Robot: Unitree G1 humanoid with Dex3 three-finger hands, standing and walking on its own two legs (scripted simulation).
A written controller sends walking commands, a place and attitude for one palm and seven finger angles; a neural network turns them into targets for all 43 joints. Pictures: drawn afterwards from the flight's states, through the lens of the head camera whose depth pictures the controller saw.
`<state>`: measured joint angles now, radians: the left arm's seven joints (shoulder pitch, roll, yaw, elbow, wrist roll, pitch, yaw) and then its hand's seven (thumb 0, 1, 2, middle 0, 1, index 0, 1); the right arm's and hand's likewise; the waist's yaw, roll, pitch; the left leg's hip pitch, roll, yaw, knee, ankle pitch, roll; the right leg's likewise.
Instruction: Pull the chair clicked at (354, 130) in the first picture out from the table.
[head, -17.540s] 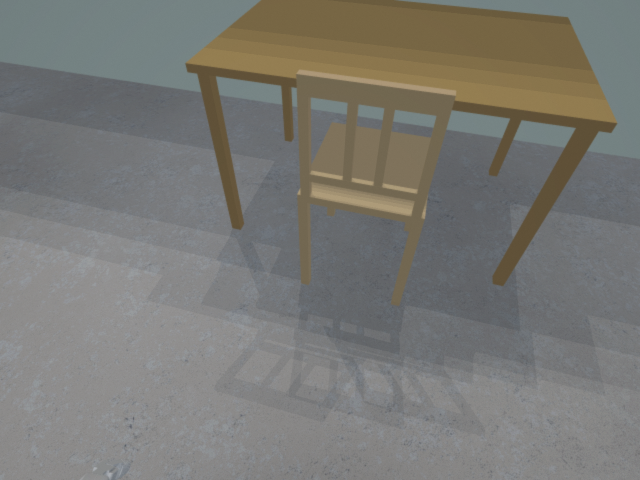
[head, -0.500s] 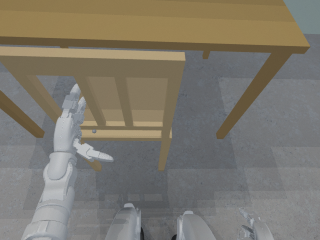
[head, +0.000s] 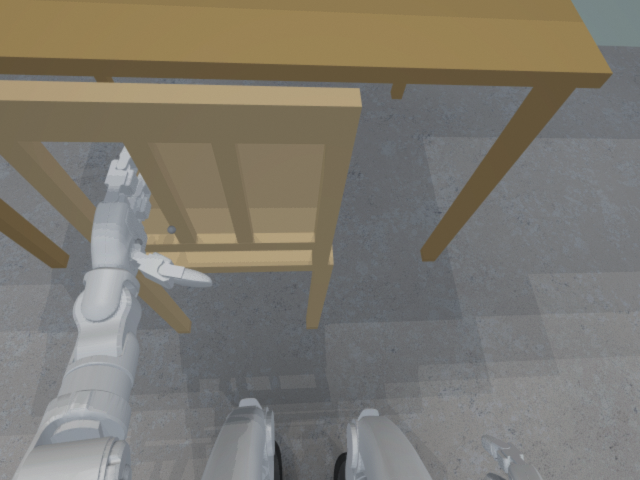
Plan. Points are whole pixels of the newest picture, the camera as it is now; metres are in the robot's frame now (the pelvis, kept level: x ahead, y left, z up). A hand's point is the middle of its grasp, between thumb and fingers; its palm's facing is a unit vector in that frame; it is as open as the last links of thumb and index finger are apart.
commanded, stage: push the fingers through the gap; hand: left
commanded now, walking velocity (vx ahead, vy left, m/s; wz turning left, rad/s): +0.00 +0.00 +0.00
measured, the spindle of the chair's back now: (167, 197) +0.46 +0.20 +0.01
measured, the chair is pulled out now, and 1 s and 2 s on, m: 0.00 0.00 0.02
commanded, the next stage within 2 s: hook a spindle and tug to test in 0.60 s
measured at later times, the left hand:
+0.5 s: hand (176, 208) +0.44 +0.18 +0.02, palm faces +0.05 -1.00 -0.05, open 16.9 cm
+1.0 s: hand (177, 206) +0.44 +0.18 +0.02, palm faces +0.05 -1.00 -0.05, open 15.9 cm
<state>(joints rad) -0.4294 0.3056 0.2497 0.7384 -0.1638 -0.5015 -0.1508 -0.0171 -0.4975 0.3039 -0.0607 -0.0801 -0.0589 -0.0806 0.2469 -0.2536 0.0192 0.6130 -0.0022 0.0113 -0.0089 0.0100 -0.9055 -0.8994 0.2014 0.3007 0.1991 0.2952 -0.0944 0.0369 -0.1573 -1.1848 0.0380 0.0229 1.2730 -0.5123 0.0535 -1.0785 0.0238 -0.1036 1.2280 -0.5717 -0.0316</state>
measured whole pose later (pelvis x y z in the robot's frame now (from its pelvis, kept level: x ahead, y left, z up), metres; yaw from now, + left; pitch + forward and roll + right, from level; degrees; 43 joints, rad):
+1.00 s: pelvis +0.00 +0.00 +0.00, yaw +0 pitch +25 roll -4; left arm -0.55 0.32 0.27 0.86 -0.13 -0.55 -0.13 -0.02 -0.50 0.30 -0.18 -0.47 -0.18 -0.47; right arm 0.25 -0.25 0.02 0.62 -0.01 0.07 0.01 0.01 -0.91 -0.90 0.20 0.30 0.20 0.30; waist -0.11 0.04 -0.16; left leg -1.20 0.04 0.02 1.28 -0.51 0.05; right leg -1.10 0.03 -0.10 1.23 -0.57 -0.03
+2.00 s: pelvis +0.02 +0.01 +0.01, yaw -1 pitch +25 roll -4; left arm -0.35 0.26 0.22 0.66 -0.16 -0.52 -0.10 0.01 0.71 0.77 -0.46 -1.45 -0.42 -1.45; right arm 0.24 -0.24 0.01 0.59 0.00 0.07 0.03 0.01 -0.91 -0.90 0.20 0.30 0.20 0.30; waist -0.09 0.03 -0.18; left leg -1.14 0.04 0.05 1.23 -0.53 0.06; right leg -1.04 0.03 -0.07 1.19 -0.58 -0.02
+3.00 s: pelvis -0.02 +0.00 +0.10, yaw -3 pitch +5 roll -2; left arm -0.35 0.19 0.09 0.91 -0.07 -0.28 0.08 0.01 0.69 0.72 -0.31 -1.11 -0.49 -1.45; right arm 0.24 -0.21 0.01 0.66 0.03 0.10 -0.10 0.01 -0.91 -0.90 0.20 0.30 0.20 0.30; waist -0.06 0.04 0.11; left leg -0.48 0.06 0.11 0.61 -0.22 0.04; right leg -0.41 0.05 -0.03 0.56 -0.24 -0.03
